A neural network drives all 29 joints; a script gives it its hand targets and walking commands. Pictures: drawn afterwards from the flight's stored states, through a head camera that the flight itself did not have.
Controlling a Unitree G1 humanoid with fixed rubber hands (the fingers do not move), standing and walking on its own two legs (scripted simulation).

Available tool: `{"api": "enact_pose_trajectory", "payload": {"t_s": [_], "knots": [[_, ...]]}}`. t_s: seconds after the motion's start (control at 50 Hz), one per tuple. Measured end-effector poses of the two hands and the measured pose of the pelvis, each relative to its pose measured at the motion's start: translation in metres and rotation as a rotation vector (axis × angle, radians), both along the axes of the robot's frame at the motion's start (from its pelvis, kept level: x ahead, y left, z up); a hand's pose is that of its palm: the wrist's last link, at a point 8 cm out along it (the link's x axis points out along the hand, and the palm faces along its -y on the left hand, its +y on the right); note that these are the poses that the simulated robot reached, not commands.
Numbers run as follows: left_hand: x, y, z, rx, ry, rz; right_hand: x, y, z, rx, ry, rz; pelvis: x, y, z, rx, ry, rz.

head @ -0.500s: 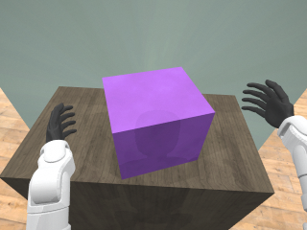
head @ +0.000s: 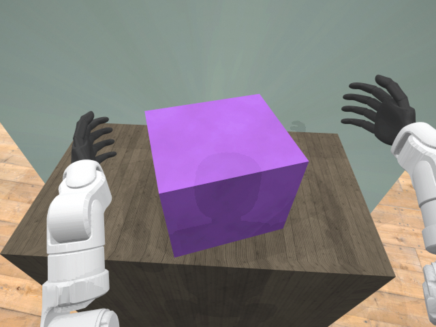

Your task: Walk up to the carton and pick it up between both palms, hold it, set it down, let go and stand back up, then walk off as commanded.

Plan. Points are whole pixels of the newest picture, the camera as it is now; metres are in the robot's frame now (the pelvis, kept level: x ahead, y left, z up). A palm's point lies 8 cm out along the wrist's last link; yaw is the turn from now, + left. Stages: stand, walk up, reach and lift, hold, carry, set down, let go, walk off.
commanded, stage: reach and lift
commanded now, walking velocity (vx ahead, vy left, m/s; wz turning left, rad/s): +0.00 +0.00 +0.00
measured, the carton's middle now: (218, 173) +0.43 +0.01 +0.04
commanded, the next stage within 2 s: none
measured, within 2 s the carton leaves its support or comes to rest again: neither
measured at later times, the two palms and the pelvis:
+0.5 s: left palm (97, 120) +0.39 +0.21 +0.21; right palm (383, 82) +0.43 -0.25 +0.26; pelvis +0.00 +0.00 +0.00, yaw +0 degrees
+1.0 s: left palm (107, 138) +0.40 +0.21 +0.16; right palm (348, 126) +0.43 -0.23 +0.17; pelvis +0.01 +0.00 +0.00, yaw +0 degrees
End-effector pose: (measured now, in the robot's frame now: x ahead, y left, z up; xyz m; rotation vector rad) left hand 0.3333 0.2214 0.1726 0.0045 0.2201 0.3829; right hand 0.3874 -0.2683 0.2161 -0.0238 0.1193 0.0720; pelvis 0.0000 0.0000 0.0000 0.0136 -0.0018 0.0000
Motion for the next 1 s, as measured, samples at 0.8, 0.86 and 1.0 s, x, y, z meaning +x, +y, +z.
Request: {"api": "enact_pose_trajectory", "payload": {"t_s": [0.8, 0.86, 1.0], "knots": [[0.067, -0.008, 0.017, -0.018, 0.025, -0.04, 0.042, 0.025, -0.026, 0.024, 0.15, 0.012, 0.004, 0.001, 0.0, -0.002, 0.008, 0.001], [0.068, -0.01, 0.011, -0.011, 0.035, -0.048, 0.041, 0.029, -0.037, 0.01, 0.152, 0.019, 0.004, 0.001, 0.0, -0.002, 0.008, 0.001], [0.07, -0.009, -0.011, -0.001, 0.069, -0.052, 0.047, 0.04, -0.044, -0.03, 0.133, 0.039, 0.005, 0.001, 0.0, -0.002, 0.018, 0.001]]}}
